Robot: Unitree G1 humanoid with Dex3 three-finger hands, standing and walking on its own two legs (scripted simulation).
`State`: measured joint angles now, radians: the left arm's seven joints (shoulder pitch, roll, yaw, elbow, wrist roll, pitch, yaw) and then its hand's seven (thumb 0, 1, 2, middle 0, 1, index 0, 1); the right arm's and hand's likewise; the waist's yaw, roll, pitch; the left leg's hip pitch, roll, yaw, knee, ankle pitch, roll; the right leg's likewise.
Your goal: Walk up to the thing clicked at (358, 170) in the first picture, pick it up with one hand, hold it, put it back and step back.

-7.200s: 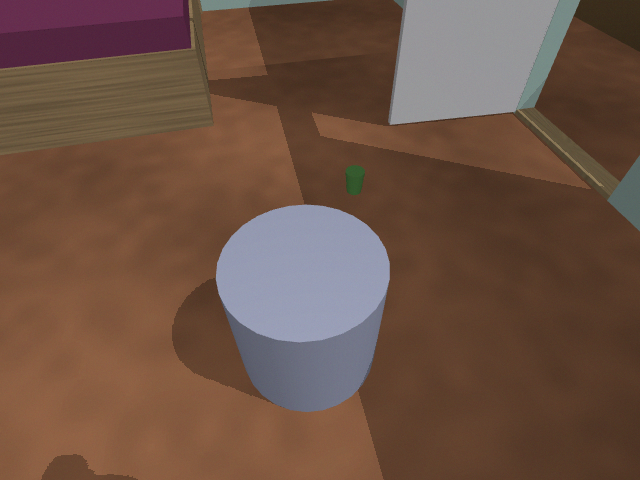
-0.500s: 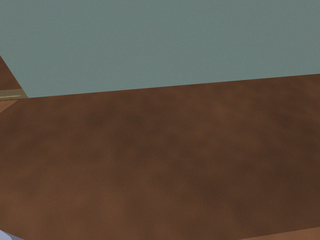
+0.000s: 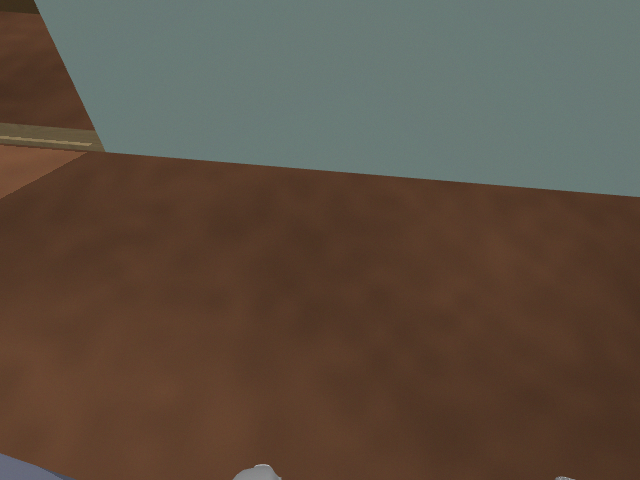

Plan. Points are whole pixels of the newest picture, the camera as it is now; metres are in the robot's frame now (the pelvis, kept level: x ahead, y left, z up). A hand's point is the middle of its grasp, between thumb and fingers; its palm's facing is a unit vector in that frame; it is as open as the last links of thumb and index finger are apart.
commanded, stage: walk up
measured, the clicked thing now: out of the picture +0.41 +1.44 -0.69
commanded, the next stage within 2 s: stand in 1.46 s
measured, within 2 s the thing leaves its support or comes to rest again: neither
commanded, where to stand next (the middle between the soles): +0.10 -0.02 m, yaw +6 degrees
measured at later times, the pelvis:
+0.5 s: pelvis +0.06 -0.02 +0.00, yaw +5 degrees
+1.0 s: pelvis +0.05 -0.01 +0.01, yaw +7 degrees
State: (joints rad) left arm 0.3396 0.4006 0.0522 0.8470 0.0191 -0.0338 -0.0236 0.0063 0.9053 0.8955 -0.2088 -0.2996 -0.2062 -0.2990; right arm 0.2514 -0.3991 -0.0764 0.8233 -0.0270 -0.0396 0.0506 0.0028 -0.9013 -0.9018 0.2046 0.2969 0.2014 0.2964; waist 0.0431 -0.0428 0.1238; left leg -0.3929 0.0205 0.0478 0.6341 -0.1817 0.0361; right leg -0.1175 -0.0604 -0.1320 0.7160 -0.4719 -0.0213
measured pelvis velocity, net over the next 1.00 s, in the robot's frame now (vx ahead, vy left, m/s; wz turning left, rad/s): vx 0.05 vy -0.01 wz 0.12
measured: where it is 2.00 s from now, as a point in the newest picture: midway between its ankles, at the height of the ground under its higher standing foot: outside the picture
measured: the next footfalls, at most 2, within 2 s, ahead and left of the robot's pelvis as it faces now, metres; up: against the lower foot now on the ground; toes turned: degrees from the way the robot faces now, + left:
right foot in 0.30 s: +0.12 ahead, -0.15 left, +0.00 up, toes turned +6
left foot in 0.54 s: +0.09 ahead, +0.12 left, +0.00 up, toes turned +5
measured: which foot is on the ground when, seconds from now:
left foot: down 0.00-0.30, up 0.32-0.52, down 0.54-1.00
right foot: down 0.00-0.00, up 0.02-0.28, down 0.30-1.00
